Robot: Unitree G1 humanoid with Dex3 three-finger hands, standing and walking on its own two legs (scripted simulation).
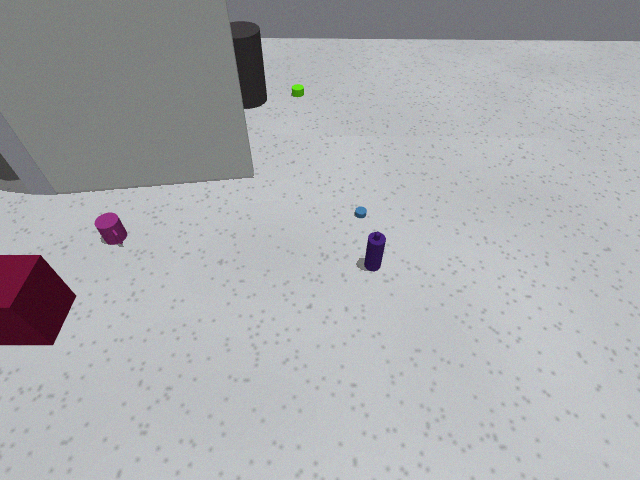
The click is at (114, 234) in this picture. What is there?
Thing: mug
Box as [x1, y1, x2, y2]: [95, 213, 126, 244]
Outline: 100,215 95,220 95,225 105,241 110,244 115,244 119,242 122,243 126,236 126,231 117,215 114,213 104,213
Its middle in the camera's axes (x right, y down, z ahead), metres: -0.86 -0.05 +1.62
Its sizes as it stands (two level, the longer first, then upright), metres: 0.126 0.092 0.101
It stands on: the floor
